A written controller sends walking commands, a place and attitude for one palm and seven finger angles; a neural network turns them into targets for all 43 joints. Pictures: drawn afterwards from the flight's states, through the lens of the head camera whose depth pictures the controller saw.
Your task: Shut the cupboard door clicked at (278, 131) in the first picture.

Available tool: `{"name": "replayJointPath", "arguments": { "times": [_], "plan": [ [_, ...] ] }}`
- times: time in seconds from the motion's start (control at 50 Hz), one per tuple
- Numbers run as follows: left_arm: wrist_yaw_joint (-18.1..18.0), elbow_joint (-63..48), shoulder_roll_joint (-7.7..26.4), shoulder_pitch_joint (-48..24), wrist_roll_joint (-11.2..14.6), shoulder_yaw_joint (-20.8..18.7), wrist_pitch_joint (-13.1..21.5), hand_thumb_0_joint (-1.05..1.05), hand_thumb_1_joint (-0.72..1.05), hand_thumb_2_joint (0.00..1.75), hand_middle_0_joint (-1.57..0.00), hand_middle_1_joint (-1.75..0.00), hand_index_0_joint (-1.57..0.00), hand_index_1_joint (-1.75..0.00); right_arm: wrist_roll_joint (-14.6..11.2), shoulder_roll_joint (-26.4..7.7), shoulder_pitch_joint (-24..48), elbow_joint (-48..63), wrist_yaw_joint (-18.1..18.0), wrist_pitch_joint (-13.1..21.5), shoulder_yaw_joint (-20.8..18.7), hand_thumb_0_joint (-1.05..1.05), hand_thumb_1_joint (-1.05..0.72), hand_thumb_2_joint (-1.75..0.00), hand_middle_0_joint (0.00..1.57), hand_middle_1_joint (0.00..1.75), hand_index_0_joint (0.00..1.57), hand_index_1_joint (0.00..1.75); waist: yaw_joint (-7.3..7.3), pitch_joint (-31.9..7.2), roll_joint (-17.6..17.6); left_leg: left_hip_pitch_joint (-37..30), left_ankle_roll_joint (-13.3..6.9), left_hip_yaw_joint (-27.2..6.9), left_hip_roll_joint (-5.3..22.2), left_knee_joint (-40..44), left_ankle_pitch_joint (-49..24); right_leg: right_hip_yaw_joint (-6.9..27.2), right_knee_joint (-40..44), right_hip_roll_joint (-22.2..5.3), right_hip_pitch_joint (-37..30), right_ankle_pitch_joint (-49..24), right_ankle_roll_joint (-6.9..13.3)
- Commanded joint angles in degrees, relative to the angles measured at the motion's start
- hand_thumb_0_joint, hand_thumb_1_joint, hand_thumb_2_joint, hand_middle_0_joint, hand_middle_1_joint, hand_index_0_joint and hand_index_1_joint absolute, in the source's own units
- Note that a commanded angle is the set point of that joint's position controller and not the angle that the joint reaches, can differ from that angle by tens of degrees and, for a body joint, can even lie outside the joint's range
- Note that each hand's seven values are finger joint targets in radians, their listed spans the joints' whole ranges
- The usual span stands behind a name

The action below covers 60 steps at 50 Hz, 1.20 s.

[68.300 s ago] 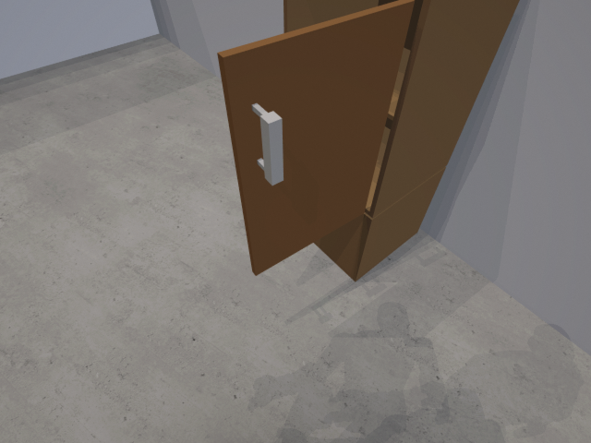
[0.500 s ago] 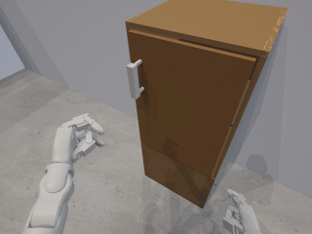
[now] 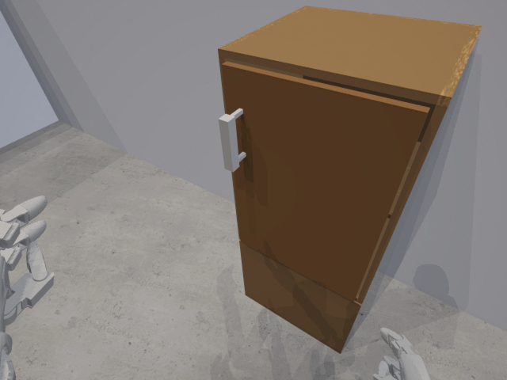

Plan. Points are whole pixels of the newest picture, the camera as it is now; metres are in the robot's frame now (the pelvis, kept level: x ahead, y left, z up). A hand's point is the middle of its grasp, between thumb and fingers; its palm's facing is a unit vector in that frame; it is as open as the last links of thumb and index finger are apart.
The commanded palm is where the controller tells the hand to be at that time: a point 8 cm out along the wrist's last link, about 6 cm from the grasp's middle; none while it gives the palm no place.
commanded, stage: draw the hand back to the body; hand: left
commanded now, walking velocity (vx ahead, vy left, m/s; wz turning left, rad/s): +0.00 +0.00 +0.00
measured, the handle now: (235, 139) +0.59 +0.12 +0.09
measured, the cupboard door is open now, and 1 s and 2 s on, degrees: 0 0 0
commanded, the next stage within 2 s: step back with the hand held close in 0.32 s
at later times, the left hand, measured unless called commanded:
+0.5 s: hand (59, 273) +0.19 +0.26 +0.16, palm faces +0.48 -0.78 -0.41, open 7.4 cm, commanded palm +0.13 +0.29 +0.17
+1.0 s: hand (6, 328) +0.12 +0.29 +0.15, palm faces +0.48 -0.75 -0.46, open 7.4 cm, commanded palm +0.06 +0.31 +0.17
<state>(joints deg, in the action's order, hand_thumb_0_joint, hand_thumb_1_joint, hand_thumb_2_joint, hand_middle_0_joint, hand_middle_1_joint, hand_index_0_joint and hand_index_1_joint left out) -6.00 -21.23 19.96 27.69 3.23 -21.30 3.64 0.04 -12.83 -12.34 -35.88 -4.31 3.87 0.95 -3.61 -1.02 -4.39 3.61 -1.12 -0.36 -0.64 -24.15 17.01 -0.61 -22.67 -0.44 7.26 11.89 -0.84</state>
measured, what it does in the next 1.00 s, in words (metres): shifts its weight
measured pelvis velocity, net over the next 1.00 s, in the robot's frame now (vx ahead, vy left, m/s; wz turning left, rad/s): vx -0.08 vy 0.01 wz -0.02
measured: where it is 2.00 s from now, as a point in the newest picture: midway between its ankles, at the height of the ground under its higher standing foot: outside the picture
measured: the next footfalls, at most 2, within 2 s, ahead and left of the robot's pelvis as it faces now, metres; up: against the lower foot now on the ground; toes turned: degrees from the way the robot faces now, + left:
left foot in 1.70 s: -0.26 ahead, +0.13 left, +0.00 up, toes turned +7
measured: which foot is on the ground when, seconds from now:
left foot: down 0.00-1.00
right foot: down 0.00-1.00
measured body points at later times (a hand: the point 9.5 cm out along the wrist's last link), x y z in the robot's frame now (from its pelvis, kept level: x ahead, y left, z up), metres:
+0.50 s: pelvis -0.01 -0.01 +0.00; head -0.03 -0.03 +0.45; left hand +0.16 +0.30 +0.18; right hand +0.17 -0.23 -0.09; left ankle -0.04 +0.10 -0.74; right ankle +0.01 -0.13 -0.74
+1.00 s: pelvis -0.08 +0.01 -0.02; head -0.10 +0.01 +0.43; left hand +0.09 +0.33 +0.18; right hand +0.09 -0.23 -0.09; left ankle -0.04 +0.10 -0.74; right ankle +0.01 -0.13 -0.74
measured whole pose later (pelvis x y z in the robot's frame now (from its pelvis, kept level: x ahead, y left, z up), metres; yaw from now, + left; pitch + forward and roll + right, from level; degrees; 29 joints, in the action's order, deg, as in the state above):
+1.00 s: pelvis -0.08 +0.01 -0.02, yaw -1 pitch -2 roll +0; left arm -8.7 -22.8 22.6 28.5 0.8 -25.6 10.0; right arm -0.8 -12.9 -13.3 -30.2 -5.0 0.6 0.3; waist 0.0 -1.6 -0.5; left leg 19.8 -3.1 2.2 -1.9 -37.8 17.0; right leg 1.6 -34.7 -1.8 23.3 9.9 -2.2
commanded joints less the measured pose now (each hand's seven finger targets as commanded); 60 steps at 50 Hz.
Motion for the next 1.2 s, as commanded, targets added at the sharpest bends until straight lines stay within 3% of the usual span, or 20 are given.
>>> {"name": "replayJointPath", "arguments": {
  "times": [0.0, 0.06, 0.2, 0.26, 0.36, 0.42, 0.44, 0.46, 0.5, 0.58, 0.64, 0.68, 0.72, 0.8, 0.92, 0.96, 1.04, 1.08, 1.1, 1.18],
  "plan": [
    [-1.12, -11.47, 8.07, -9.16, -0.25, -2.72, 3.97, 0.0, 0.9, 0.9, -0.2, -0.3, -0.2, -0.3, -0.23, -5.99, 7.65, 8.34, -0.78, 4.27, -2.14, 0.0, -0.9, -0.9, 0.2, 0.3, 0.2, 0.3, 1.39, 0.53, 0.48, 6.18, 1.19, 1.08, 1.62, 4.51, -15.9, -1.9, 2.02, 0.27, -2.33, -8.2, 1.18],
    [-1.67, -10.32, 8.18, -11.04, -0.64, -2.3, 4.18, 0.0, 0.9, 0.9, -0.2, -0.3, -0.2, -0.3, -0.35, -6.21, 7.83, 8.19, -1.22, 4.6, -2.36, 0.0, -0.9, -0.9, 0.2, 0.3, 0.2, 0.3, 1.37, 0.76, 2.45, 6.24, 0.66, 0.76, 1.35, 5.19, -11.01, -2.05, 2.4, 0.4, -1.31, -3.87, 1.18],
    [-2.03, -13.76, 10.66, -8.54, -0.59, -5.31, 5.16, 0.0, 0.9, 0.9, -0.2, -0.3, -0.2, -0.3, 0.04, -5.24, 8.55, 8.31, -1.26, 5.47, -1.97, 0.0, -0.9, -0.9, 0.2, 0.3, 0.2, 0.3, -0.21, -4.63, -0.54, 5.91, 0.98, 0.97, 0.9, 4.85, -13.27, -1.7, 1.41, -0.01, -6.12, -6.72, 1.53],
    [-2.03, -13.28, 10.85, -7.32, -0.55, -5.97, 5.14, 0.0, 0.9, 0.9, -0.2, -0.3, -0.2, -0.3, 0.07, -5.0, 8.63, 8.18, -1.08, 5.63, -1.77, 0.0, -0.9, -0.9, 0.2, 0.3, 0.2, 0.3, -0.26, -2.33, -1.76, 6.86, 1.34, 1.01, 1.02, 4.94, -13.58, -1.75, 1.52, 0.28, -5.49, -7.05, 1.66],
    [-1.45, -10.24, 9.56, -6.76, -0.16, -5.42, 4.67, 0.0, 0.9, 0.9, -0.2, -0.3, -0.2, -0.3, -0.1, -5.02, 8.46, 8.12, -1.01, 5.11, -1.83, 0.0, -0.9, -0.9, 0.2, 0.3, 0.2, 0.3, 0.11, 1.2, -0.13, 7.51, 1.16, 1.46, 1.36, 5.14, -12.66, -1.64, 2.36, 0.36, -3.52, -6.17, 1.48],
    [-1.19, -9.75, 9.21, -7.05, 0.01, -4.95, 4.59, 0.0, 0.9, 0.9, -0.2, -0.3, -0.2, -0.3, -0.2, -5.31, 8.37, 8.3, -1.1, 4.71, -2.16, 0.0, -0.9, -0.9, 0.2, 0.3, 0.2, 0.3, 0.34, 0.55, 2.15, 6.62, 0.72, 1.7, 1.52, 5.09, -12.02, -1.41, 2.78, 0.3, -3.13, -5.51, 1.24],
    [-1.69, -12.01, 16.37, -13.1, -0.16, -11.54, 6.91, 0.0, 0.9, 0.9, -0.2, -0.3, -0.2, -0.3, -0.82, -7.82, 6.81, 10.28, -0.74, 3.84, -2.97, 0.0, -0.9, -0.9, 0.2, 0.3, 0.2, 0.3, 2.43, 0.43, 1.72, 11.29, -0.6, 0.3, 2.57, 2.28, -6.61, 4.7, 4.31, -2.36, -0.29, -7.62, 1.93],
    [-1.37, -8.12, 12.04, -6.81, -0.03, -8.23, 7.35, 0.0, 0.9, 0.9, -0.2, -0.3, -0.2, -0.3, -0.66, -6.82, 6.38, 9.59, -0.78, 3.27, -2.97, 0.0, -0.9, -0.9, 0.2, 0.3, 0.2, 0.3, 2.74, -1.48, 4.76, 10.21, -0.71, -0.31, 2.13, 0.19, -6.53, 5.42, 4.51, -4.51, 0.88, -8.1, 2.56],
    [-1.23, -9.13, 10.62, -4.68, -0.38, -6.35, 7.82, 0.0, 0.9, 0.9, -0.2, -0.3, -0.2, -0.3, -0.53, -6.49, 6.75, 9.85, -0.47, 2.57, -2.98, 0.0, -0.9, -0.9, 0.2, 0.3, 0.2, 0.3, 3.05, -3.76, 5.0, 9.39, -0.24, -0.22, 1.94, -2.47, -9.14, 7.13, 3.66, -6.7, 1.32, -12.28, 3.65],
    [-2.37, -13.55, 13.21, -1.94, -0.49, -8.38, 8.52, 0.0, 0.9, 0.9, -0.2, -0.3, -0.2, -0.3, -0.63, -7.16, 6.41, 10.38, -0.53, 1.21, -3.91, 0.0, -0.9, -0.9, 0.2, 0.3, 0.2, 0.3, 3.23, -10.13, 2.95, 9.84, 0.63, -1.09, 2.73, -4.85, -17.74, 6.32, -2.02, -8.08, -1.21, -23.65, 4.43],
    [-3.11, -16.16, 14.63, 0.88, -0.27, -10.26, 8.4, 0.0, 0.9, 0.9, -0.2, -0.3, -0.2, -0.3, -0.87, -7.27, 6.12, 11.94, -0.93, -0.16, -4.22, 0.0, -0.9, -0.9, 0.2, 0.3, 0.2, 0.3, 3.38, -13.33, 3.04, 10.17, 1.43, -1.65, 4.05, -4.88, -27.34, 4.76, -7.64, -6.95, -2.63, -30.41, 3.52],
    [-3.39, -17.04, 16.78, 1.91, -0.1, -12.71, 8.25, 0.0, 0.9, 0.9, -0.2, -0.3, -0.2, -0.3, -0.8, -7.54, 6.55, 12.55, -1.29, -0.93, -4.47, 0.0, -0.9, -0.9, 0.2, 0.3, 0.2, 0.3, 3.07, -13.59, 1.42, 11.05, 1.55, -1.96, 4.73, -4.59, -31.11, 3.92, -9.64, -5.95, -2.27, -30.94, 2.75],
    [-3.43, -17.15, 15.7, 2.68, -0.06, -12.1, 8.24, 0.0, 0.9, 0.9, -0.2, -0.3, -0.2, -0.3, -0.98, -7.4, 6.06, 13.35, -1.36, -1.53, -4.46, 0.0, -0.9, -0.9, 0.2, 0.3, 0.2, 0.3, 3.27, -12.62, 0.87, 12.86, 1.74, -2.72, 5.77, -3.81, -33.31, 3.3, -11.74, -4.76, -1.75, -28.48, 2.11],
    [-3.37, -14.62, 14.25, 3.11, -0.28, -11.6, 8.42, 0.0, 0.9, 0.9, -0.2, -0.3, -0.2, -0.3, -0.78, -7.76, 5.66, 13.61, -1.47, -1.86, -4.52, 0.0, -0.9, -0.9, 0.2, 0.3, 0.2, 0.3, 3.39, -8.28, -0.16, 21.01, -0.38, -4.07, 7.74, 0.01, -21.26, 2.81, -13.01, -2.81, -2.19, -19.98, 0.72],
    [-3.51, -11.82, 12.6, -2.54, -2.23, -9.87, 9.89, 0.0, 0.9, 0.9, -0.2, -0.3, -0.2, -0.3, -1.07, -8.76, 4.73, 14.0, -1.5, -0.71, -4.21, 0.0, -0.9, -0.9, 0.2, 0.3, 0.2, 0.3, 3.92, -0.41, -0.13, 43.19, -4.59, -6.6, 9.06, 6.39, 18.68, 4.36, -16.58, -1.33, -7.8, -7.14, -0.22],
    [-3.76, -12.27, 12.15, -4.8, -3.33, -9.36, 10.52, 0.0, 0.9, 0.9, -0.2, -0.3, -0.2, -0.3, -1.1, -8.96, 4.43, 14.25, -1.47, -0.19, -4.24, 0.0, -0.9, -0.9, 0.2, 0.3, 0.2, 0.3, 4.04, 0.5, -0.7, 48.02, -5.64, -6.8, 8.88, 5.66, 26.45, 5.31, -17.17, -1.19, -9.07, -2.29, -0.21],
    [-4.23, -15.58, 13.26, -8.31, -4.33, -9.92, 11.92, 0.0, 0.9, 0.9, -0.2, -0.3, -0.2, -0.3, -0.74, -8.77, 3.92, 14.36, -1.2, 0.93, -4.17, 0.0, -0.9, -0.9, 0.2, 0.3, 0.2, 0.3, 4.27, 0.54, 1.67, 47.07, -5.52, -6.07, 7.07, 0.12, 29.76, 9.36, -13.42, -2.62, -3.76, 7.25, 1.02],
    [-4.75, -18.83, 16.01, -9.5, -4.6, -12.16, 12.72, 0.0, 0.9, 0.9, -0.2, -0.3, -0.2, -0.3, -0.26, -8.96, 4.22, 14.23, -1.25, 1.49, -4.19, 0.0, -0.9, -0.9, 0.2, 0.3, 0.2, 0.3, 4.24, 0.18, 0.97, 43.88, -4.92, -5.79, 5.83, -2.58, 29.1, 11.81, -9.99, -3.73, 0.7, 11.35, 2.01],
    [-4.82, -19.3, 14.65, -8.74, -4.3, -11.16, 13.11, 0.0, 0.9, 0.9, -0.2, -0.3, -0.2, -0.3, -0.29, -7.73, 3.86, 13.92, -1.13, 1.79, -3.67, 0.0, -0.9, -0.9, 0.2, 0.3, 0.2, 0.3, 4.41, -0.22, 2.13, 41.67, -4.49, -5.68, 5.15, -4.08, 27.19, 12.43, -9.01, -4.75, 2.94, 11.63, 2.6],
    [-5.63, -19.89, 16.82, -4.78, -3.48, -14.26, 14.12, 0.0, 0.9, 0.9, -0.2, -0.3, -0.2, -0.3, 0.16, -7.62, 2.64, 12.57, -0.58, 2.28, -3.91, 0.0, -0.9, -0.9, 0.2, 0.3, 0.2, 0.3, 4.56, -3.03, 2.84, 33.37, -2.94, -4.9, 3.88, -8.6, 23.42, 15.55, -4.24, -6.89, 10.72, 16.75, 4.32]
  ]
}}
